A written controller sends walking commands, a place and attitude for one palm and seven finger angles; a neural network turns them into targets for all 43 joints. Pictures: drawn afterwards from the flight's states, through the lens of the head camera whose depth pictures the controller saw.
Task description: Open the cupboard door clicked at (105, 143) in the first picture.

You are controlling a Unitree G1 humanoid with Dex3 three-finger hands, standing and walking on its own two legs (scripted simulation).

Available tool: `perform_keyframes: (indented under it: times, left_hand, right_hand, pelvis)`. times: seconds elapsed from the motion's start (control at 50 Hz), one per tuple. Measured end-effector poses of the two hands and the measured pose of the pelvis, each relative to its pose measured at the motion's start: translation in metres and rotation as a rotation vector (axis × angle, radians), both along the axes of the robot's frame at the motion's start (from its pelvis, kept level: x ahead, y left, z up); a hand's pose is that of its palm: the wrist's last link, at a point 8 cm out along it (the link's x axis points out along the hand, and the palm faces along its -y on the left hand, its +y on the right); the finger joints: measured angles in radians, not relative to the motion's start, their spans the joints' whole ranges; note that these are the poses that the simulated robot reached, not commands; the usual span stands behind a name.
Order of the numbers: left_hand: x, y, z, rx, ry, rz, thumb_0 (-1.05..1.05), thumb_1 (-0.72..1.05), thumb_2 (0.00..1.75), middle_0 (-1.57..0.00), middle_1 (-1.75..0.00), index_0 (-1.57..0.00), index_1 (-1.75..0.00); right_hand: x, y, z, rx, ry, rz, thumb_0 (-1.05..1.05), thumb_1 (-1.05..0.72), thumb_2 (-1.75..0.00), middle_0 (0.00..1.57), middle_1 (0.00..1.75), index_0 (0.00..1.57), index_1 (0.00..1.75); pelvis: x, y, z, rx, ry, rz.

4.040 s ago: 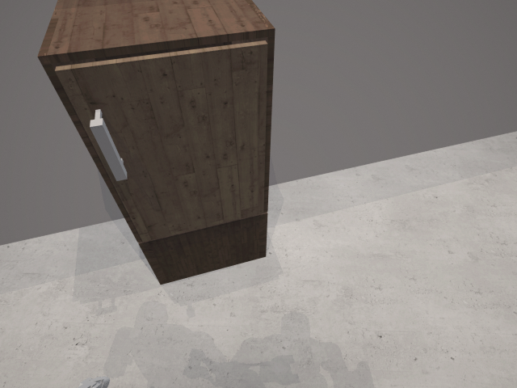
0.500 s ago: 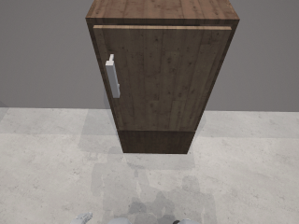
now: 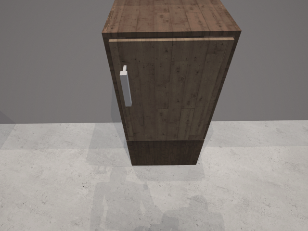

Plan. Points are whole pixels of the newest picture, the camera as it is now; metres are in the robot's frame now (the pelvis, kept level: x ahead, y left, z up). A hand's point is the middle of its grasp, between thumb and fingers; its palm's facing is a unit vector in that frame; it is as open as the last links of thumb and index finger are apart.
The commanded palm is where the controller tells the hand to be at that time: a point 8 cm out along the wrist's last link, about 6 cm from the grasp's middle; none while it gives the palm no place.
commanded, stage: come to a stop and stand still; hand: left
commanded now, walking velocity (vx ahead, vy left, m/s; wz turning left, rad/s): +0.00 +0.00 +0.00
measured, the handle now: (126, 86) +0.62 +0.15 +0.01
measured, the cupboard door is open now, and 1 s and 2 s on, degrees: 0 0 0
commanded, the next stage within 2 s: look again from close up in 0.52 s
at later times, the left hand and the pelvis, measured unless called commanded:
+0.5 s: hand out of the picture -0.04 +0.13 -0.18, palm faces +0.03 -0.99 -0.16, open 7.4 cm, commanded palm none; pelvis -0.02 -0.02 +0.00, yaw +0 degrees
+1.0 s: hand out of the picture +0.03 +0.17 -0.18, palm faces +0.02 -0.98 -0.22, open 7.4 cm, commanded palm none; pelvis +0.01 -0.01 -0.01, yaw -1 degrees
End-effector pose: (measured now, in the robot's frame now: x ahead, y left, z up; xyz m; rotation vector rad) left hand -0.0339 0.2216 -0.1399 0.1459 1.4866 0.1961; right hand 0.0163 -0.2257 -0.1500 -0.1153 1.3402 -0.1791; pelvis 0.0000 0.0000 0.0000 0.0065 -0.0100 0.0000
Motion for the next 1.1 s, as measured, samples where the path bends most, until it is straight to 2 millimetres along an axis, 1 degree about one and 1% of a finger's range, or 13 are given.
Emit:
perform_keyframes:
  times: [0.06, 0.2, 0.36, 0.42, 0.48, 0.6, 0.64, 0.7, 0.76, 0.84, 0.94, 1.02, 1.1]
  left_hand:
    - [-0.001, -0.01, 0.0, -0.014, -0.018, -0.009, 0.01, 0.91, 0.9, -0.19, -0.3, -0.2, -0.3]
    - [0.005, -0.031, -0.006, -0.056, -0.062, -0.031, 0.01, 0.91, 0.9, -0.19, -0.3, -0.2, -0.3]
    - [-0.006, -0.038, -0.007, -0.063, -0.044, -0.023, 0.01, 0.92, 0.9, -0.2, -0.3, -0.2, -0.3]
    - [-0.01, -0.039, -0.007, -0.062, -0.03, -0.018, 0.01, 0.92, 0.9, -0.2, -0.3, -0.2, -0.3]
    - [-0.014, -0.041, -0.006, -0.062, -0.016, -0.014, 0.01, 0.91, 0.9, -0.19, -0.3, -0.2, -0.3]
    - [-0.014, -0.044, -0.006, -0.063, -0.003, -0.01, 0.01, 0.91, 0.9, -0.19, -0.3, -0.2, -0.3]
    - [-0.013, -0.045, -0.006, -0.059, -0.008, -0.017, 0.01, 0.91, 0.9, -0.19, -0.3, -0.2, -0.3]
    - [-0.007, -0.042, -0.008, -0.054, -0.033, -0.033, 0.01, 0.91, 0.9, -0.2, -0.3, -0.2, -0.3]
    - [0.003, -0.034, -0.009, -0.045, -0.057, -0.035, 0.01, 0.91, 0.9, -0.2, -0.3, -0.2, -0.3]
    - [0.022, -0.023, -0.009, -0.024, -0.096, -0.038, 0.01, 0.91, 0.9, -0.2, -0.3, -0.2, -0.3]
    - [0.044, -0.011, -0.008, -0.002, -0.135, -0.049, 0.01, 0.91, 0.9, -0.2, -0.3, -0.2, -0.3]
    - [0.057, -0.005, -0.007, 0.003, -0.157, -0.06, 0.01, 0.91, 0.9, -0.19, -0.3, -0.2, -0.3]
    - [0.065, -0.004, -0.008, 0.0, -0.164, -0.07, 0.01, 0.91, 0.9, -0.19, -0.3, -0.2, -0.3]
  right_hand:
    - [-0.013, 0.0, 0.0, 0.011, 0.019, -0.003, 0.01, -0.93, -0.9, 0.2, 0.29, 0.2, 0.3]
    - [-0.044, 0.001, 0.002, 0.028, 0.066, -0.016, 0.01, -0.92, -0.9, 0.2, 0.29, 0.2, 0.3]
    - [-0.074, 0.002, 0.002, 0.04, 0.137, -0.034, 0.01, -0.91, -0.9, 0.2, 0.29, 0.2, 0.3]
    - [-0.08, 0.003, 0.002, 0.043, 0.157, -0.039, 0.01, -0.91, -0.9, 0.2, 0.29, 0.2, 0.3]
    - [-0.083, 0.004, 0.002, 0.046, 0.168, -0.041, 0.01, -0.91, -0.9, 0.2, 0.29, 0.2, 0.3]
    - [-0.074, 0.005, 0.002, 0.051, 0.159, -0.04, 0.01, -0.91, -0.9, 0.2, 0.29, 0.2, 0.3]
    - [-0.068, 0.005, 0.0, 0.054, 0.144, -0.032, 0.01, -0.91, -0.9, 0.2, 0.29, 0.2, 0.3]
    - [-0.052, 0.004, -0.004, 0.059, 0.103, -0.007, 0.01, -0.91, -0.9, 0.2, 0.29, 0.2, 0.3]
    - [-0.039, 0.002, -0.007, 0.046, 0.071, 0.014, 0.01, -0.92, -0.9, 0.2, 0.29, 0.2, 0.3]
    - [-0.023, 0.001, -0.008, 0.032, 0.034, 0.025, 0.02, -0.93, -0.9, 0.2, 0.29, 0.2, 0.3]
    - [-0.007, -0.002, -0.006, 0.013, 0.002, 0.029, 0.02, -0.93, -0.9, 0.2, 0.29, 0.2, 0.3]
    - [0.004, -0.005, -0.003, -0.001, -0.017, 0.03, 0.02, -0.93, -0.9, 0.2, 0.29, 0.2, 0.3]
    - [0.012, -0.007, 0.0, -0.011, -0.029, 0.033, 0.01, -0.93, -0.9, 0.2, 0.29, 0.2, 0.3]
  pelvis:
    - [-0.004, -0.003, 0.001, 0.002, -0.013, -0.003]
    - [-0.013, -0.012, 0.002, 0.002, -0.027, -0.007]
    - [-0.019, -0.018, 0.002, 0.0, -0.016, -0.006]
    - [-0.019, -0.02, 0.002, -0.001, -0.012, -0.006]
    - [-0.017, -0.021, 0.002, -0.001, -0.008, -0.006]
    - [-0.013, -0.022, 0.002, -0.001, -0.005, -0.01]
    - [-0.011, -0.022, 0.001, -0.007, -0.001, -0.009]
    - [-0.011, -0.019, -0.003, -0.024, 0.006, 0.001]
    - [-0.006, -0.015, -0.006, -0.023, 0.01, 0.009]
    - [0.001, -0.01, -0.008, -0.013, 0.009, 0.003]
    - [0.009, -0.008, -0.008, -0.003, 0.006, -0.007]
    - [0.013, -0.007, -0.007, 0.0, 0.004, -0.012]
    - [0.015, -0.007, -0.006, 0.001, 0.005, -0.017]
